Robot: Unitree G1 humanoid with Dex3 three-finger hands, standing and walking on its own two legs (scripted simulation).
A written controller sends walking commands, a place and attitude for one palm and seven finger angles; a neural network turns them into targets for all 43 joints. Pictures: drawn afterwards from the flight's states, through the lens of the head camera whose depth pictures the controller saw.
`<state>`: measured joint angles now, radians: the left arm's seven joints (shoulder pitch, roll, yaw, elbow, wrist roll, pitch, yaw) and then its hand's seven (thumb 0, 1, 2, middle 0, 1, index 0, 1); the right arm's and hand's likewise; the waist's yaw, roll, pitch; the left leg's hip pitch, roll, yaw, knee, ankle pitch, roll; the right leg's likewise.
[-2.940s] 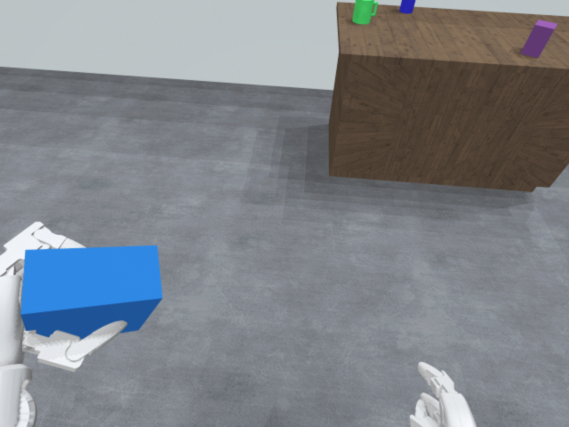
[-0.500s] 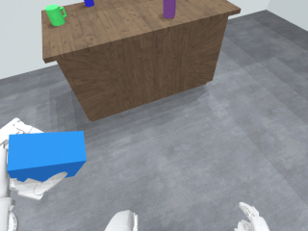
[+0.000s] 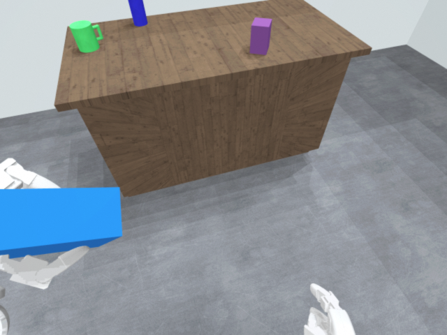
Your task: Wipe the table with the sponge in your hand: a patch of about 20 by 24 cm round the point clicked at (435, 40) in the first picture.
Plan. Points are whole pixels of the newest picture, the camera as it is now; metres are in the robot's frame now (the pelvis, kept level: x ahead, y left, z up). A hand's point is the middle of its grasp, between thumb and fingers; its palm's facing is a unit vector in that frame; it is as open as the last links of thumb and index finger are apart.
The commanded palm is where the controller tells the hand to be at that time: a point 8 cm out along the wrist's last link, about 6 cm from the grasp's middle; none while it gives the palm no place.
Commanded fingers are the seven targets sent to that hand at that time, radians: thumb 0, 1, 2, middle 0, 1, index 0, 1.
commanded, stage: walk to a spot facing it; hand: left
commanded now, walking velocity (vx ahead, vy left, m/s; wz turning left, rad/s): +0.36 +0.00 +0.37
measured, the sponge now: (75, 223) +0.22 +0.21 +0.18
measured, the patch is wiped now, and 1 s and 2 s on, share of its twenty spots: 0.00 0.00 0.00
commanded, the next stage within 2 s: turn to face it in 0.90 s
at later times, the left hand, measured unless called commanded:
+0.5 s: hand (48, 159) +0.30 +0.28 +0.19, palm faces +0.54 -0.73 -0.43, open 10.0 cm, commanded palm +0.23 +0.30 +0.19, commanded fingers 0.00 0.10 1.30 -1.20 -1.60 -1.20 -1.60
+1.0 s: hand (46, 158) +0.32 +0.29 +0.18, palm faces +0.70 -0.56 -0.44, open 10.1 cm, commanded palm +0.24 +0.31 +0.19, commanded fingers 0.00 0.10 1.30 -1.20 -1.60 -1.20 -1.60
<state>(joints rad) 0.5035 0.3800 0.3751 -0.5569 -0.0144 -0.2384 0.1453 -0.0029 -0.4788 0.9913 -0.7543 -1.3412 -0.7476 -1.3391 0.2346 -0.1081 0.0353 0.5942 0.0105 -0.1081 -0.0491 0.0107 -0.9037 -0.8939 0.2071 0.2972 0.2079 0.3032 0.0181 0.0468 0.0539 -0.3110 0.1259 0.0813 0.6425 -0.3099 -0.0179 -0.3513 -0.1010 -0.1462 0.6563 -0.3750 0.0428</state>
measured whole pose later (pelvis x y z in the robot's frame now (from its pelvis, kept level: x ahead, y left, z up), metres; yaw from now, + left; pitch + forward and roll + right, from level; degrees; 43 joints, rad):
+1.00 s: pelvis +0.23 -0.01 +0.00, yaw +27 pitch +0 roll +1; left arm 0.53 0.40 0.39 -0.66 -0.03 -0.18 0.17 0.00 -0.48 0.99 -0.75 -1.34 -0.75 -1.34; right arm 0.17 -0.27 -0.05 0.53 0.00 -0.04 -0.08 0.01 -0.91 -0.89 0.20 0.30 0.20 0.30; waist -0.01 -0.05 0.10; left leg -0.36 0.05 0.17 0.60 -0.25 -0.03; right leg -0.26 -0.21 -0.26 0.70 -0.38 0.05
